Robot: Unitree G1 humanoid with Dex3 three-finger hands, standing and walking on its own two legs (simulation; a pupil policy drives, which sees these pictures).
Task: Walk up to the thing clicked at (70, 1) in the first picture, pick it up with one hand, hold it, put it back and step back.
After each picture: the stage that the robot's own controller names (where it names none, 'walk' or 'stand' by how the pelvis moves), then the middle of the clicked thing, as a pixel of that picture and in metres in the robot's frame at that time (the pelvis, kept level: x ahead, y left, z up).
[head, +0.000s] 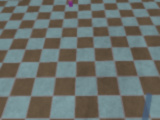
stand; (70, 2) +2.32 +0.22 -0.72
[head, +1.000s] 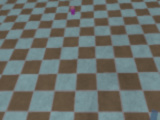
walk; (72, 10) +2.18 +0.34 -0.72
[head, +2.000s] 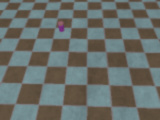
walk; (61, 26) +1.55 +0.38 -0.71
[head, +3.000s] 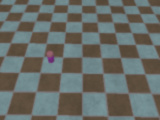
walk; (50, 57) +1.07 +0.34 -0.70
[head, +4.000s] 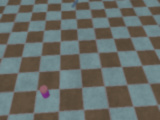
walk; (44, 91) +0.68 +0.34 -0.70
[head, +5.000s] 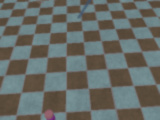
stand; (50, 116) +0.49 +0.30 -0.70
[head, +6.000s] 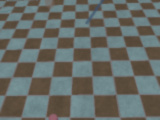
stand; out of the picture +0.49 +0.28 -0.72
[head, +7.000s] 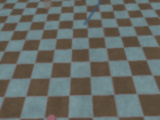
stand; out of the picture +0.49 +0.29 -0.73
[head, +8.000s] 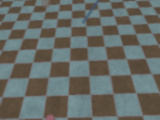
stand; out of the picture +0.48 +0.30 -0.73
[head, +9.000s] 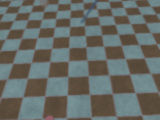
stand; out of the picture +0.47 +0.30 -0.73
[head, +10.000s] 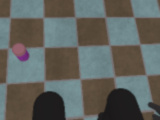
go down; (21, 52) +0.53 +0.31 -0.42
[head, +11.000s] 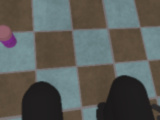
close in; (6, 37) +0.55 +0.32 -0.32
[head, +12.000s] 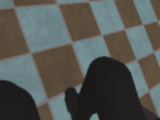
close in; out of the picture +0.52 +0.38 -0.23
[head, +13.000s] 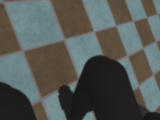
close; out of the picture +0.51 +0.34 -0.23
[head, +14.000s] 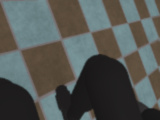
lift; out of the picture +0.50 +0.30 -0.25
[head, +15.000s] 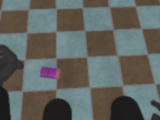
close; (50, 73) +0.49 +0.21 -0.48
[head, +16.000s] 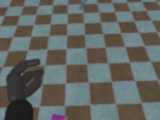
close; (59, 119) +0.43 +0.20 -0.69
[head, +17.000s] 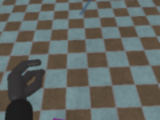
stand; out of the picture +0.43 +0.21 -0.71
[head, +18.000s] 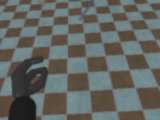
crouch; out of the picture +0.43 +0.21 -0.71
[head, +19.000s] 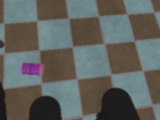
crouch; (33, 69) +0.48 +0.22 -0.44
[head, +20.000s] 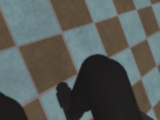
lower; out of the picture +0.47 +0.29 -0.26
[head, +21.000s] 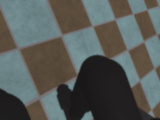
lower; out of the picture +0.46 +0.30 -0.26
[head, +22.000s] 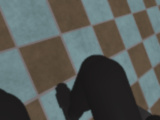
lower; out of the picture +0.46 +0.30 -0.26
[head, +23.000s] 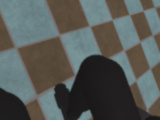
lower; out of the picture +0.46 +0.30 -0.26
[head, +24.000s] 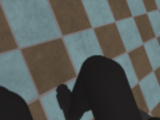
loosen; out of the picture +0.46 +0.30 -0.27
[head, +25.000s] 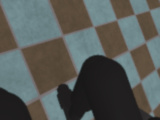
withdraw; out of the picture +0.46 +0.30 -0.27
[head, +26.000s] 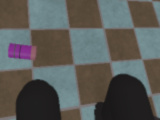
walk; (23, 51) +0.49 +0.24 -0.31
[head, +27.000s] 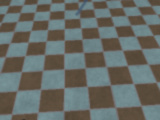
stand; out of the picture +0.42 +0.20 -0.67
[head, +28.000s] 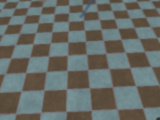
stand; out of the picture +0.42 +0.21 -0.69
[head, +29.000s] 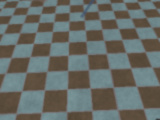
stand; out of the picture +0.42 +0.20 -0.69
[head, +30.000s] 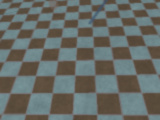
walk; out of the picture +0.44 +0.19 -0.75
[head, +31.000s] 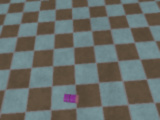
walk; (71, 98) +0.52 +0.16 -0.73
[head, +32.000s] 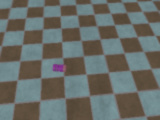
walk; (59, 68) +0.83 +0.20 -0.73
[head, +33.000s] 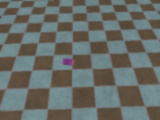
stand; (68, 62) +1.07 +0.18 -0.73
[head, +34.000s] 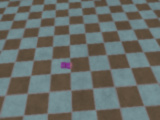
stand; (66, 65) +1.05 +0.22 -0.75
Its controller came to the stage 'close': yes
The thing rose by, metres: 0.01
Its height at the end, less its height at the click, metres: -0.02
